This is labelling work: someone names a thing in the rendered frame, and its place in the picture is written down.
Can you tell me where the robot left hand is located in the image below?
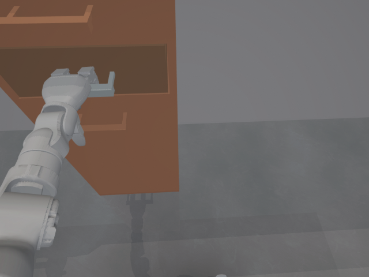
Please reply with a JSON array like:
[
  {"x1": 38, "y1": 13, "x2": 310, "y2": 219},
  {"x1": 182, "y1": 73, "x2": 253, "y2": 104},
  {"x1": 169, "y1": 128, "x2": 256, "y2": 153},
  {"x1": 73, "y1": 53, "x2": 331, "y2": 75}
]
[{"x1": 42, "y1": 66, "x2": 99, "y2": 146}]

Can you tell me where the robot left upper arm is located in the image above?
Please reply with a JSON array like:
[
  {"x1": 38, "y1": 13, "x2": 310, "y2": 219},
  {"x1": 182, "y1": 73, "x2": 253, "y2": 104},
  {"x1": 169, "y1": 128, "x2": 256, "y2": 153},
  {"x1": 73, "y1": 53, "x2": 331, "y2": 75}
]
[{"x1": 0, "y1": 192, "x2": 60, "y2": 277}]

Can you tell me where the drawer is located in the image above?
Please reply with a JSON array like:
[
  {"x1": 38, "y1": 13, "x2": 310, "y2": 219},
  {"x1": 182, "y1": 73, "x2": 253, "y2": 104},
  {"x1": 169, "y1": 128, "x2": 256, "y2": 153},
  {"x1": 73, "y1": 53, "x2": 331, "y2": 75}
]
[{"x1": 0, "y1": 44, "x2": 168, "y2": 97}]

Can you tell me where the cabinet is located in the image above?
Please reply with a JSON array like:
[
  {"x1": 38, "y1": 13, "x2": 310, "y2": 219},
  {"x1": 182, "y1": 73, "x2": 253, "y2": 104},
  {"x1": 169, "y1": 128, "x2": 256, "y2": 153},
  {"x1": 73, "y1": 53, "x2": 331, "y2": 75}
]
[{"x1": 0, "y1": 0, "x2": 179, "y2": 196}]

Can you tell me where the handle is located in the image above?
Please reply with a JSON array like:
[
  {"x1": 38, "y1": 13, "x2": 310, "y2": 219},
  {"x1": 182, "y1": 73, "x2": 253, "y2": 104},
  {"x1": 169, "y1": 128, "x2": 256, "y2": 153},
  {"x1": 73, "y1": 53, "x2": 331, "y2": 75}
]
[
  {"x1": 0, "y1": 16, "x2": 93, "y2": 36},
  {"x1": 88, "y1": 72, "x2": 115, "y2": 98},
  {"x1": 81, "y1": 124, "x2": 128, "y2": 136}
]

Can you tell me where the left robot forearm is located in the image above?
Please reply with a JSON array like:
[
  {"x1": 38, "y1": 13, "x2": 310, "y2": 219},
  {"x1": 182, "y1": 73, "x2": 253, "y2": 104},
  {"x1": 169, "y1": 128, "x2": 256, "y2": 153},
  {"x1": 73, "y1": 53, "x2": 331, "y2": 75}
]
[{"x1": 0, "y1": 102, "x2": 78, "y2": 197}]

